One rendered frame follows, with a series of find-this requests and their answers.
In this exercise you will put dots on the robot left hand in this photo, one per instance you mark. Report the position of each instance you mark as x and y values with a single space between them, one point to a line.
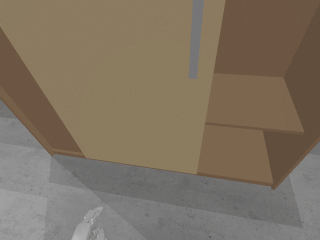
85 229

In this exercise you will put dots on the handle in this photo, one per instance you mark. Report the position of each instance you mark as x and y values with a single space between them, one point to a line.
196 28

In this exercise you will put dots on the wardrobe door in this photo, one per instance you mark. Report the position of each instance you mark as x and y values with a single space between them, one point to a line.
20 85
117 73

